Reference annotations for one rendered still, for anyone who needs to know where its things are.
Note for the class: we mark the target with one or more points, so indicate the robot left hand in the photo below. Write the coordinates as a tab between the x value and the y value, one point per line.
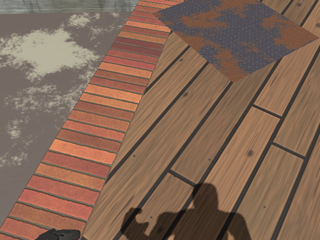
63	234

